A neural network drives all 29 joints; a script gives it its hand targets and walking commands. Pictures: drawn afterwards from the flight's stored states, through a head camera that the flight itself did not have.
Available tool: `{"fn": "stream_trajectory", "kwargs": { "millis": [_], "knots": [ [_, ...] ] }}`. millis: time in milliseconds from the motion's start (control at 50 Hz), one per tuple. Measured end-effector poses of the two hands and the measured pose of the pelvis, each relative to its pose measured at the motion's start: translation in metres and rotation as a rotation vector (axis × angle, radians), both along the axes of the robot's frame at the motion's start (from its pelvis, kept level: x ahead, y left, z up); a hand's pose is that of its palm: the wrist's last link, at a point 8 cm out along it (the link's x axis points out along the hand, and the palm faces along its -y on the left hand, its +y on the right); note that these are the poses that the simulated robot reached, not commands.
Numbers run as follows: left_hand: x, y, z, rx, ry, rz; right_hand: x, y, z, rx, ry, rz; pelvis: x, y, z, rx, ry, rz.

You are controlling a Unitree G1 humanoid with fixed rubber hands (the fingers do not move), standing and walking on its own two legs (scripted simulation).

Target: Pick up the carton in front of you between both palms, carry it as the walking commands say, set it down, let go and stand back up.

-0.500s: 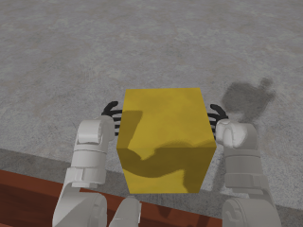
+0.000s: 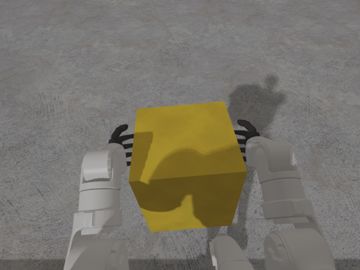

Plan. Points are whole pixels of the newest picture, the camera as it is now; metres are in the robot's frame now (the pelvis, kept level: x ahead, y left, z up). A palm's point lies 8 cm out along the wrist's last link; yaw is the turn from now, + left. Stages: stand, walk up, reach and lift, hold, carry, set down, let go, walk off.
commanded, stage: carry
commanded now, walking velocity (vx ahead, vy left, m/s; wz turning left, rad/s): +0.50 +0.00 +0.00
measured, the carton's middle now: (186, 169) +0.35 -0.02 +0.00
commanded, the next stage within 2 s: none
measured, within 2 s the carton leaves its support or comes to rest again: neither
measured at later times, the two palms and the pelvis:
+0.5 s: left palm (129, 99) +0.70 +0.15 -0.06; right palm (207, 88) +0.73 -0.15 -0.06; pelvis +0.36 -0.03 -0.13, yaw +2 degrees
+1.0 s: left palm (131, 41) +1.02 +0.15 +0.00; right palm (198, 38) +1.00 -0.14 +0.00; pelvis +0.69 +0.02 -0.10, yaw -1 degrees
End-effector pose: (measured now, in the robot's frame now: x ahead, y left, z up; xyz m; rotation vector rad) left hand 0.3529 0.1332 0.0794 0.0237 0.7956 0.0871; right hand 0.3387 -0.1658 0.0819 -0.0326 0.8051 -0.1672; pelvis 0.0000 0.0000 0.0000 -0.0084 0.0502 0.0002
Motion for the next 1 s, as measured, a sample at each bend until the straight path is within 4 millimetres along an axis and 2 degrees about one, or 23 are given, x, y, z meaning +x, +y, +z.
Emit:
{"fn": "stream_trajectory", "kwargs": {
  "millis": [100,200,280,340,440,540,640,700,760,800,900,1000],
  "knots": [
    [0.066,0.003,-0.02,-0.03,-0.045,0.02,0.072,0.003,-0.011,-0.025,-0.045,0.015,0.068,-0.007,-0.019,-0.004,0.01,0.03],
    [0.153,-0.009,-0.034,-0.033,-0.132,0.014,0.158,-0.009,-0.024,-0.031,-0.132,0.011,0.153,-0.016,-0.057,0.025,0.009,0.043],
    [0.23,-0.016,-0.053,0.009,-0.176,0.025,0.24,-0.016,-0.054,0.0,-0.175,0.032,0.235,-0.021,-0.102,0.07,-0.021,0.043],
    [0.277,-0.008,-0.079,0.053,-0.145,0.051,0.299,-0.009,-0.088,0.025,-0.145,0.075,0.276,-0.024,-0.128,0.028,0.006,0.032],
    [0.318,0.011,-0.125,0.038,-0.017,0.122,0.361,0.012,-0.132,0.034,-0.018,0.131,0.328,-0.034,-0.132,0.015,0.022,0.031],
    [0.368,0.022,-0.142,0.013,0.008,0.169,0.416,0.023,-0.15,0.065,0.009,0.122,0.388,-0.032,-0.126,0.022,0.037,0.034],
    [0.437,0.027,-0.139,-0.004,-0.025,0.155,0.476,0.028,-0.148,0.068,-0.023,0.091,0.458,-0.021,-0.119,0.025,0.048,0.034],
    [0.489,0.03,-0.13,-0.007,-0.071,0.128,0.52,0.03,-0.139,0.056,-0.071,0.074,0.507,-0.01,-0.122,0.022,0.048,0.035],
    [0.546,0.034,-0.121,-0.008,-0.136,0.086,0.567,0.033,-0.126,0.036,-0.136,0.053,0.558,0.003,-0.133,0.013,0.03,0.015],
    [0.578,0.034,-0.116,-0.011,-0.145,0.058,0.592,0.033,-0.119,0.011,-0.146,0.042,0.58,0.008,-0.132,0.028,0.034,0.006],
    [0.63,0.027,-0.098,-0.02,-0.096,0.016,0.629,0.027,-0.101,0.018,-0.099,-0.016,0.632,0.019,-0.11,-0.009,0.042,-0.02],
    [0.668,0.021,-0.083,-0.055,-0.106,0.026,0.664,0.021,-0.081,0.037,-0.112,-0.063,0.687,0.017,-0.096,-0.038,0.044,-0.016]
  ]
}}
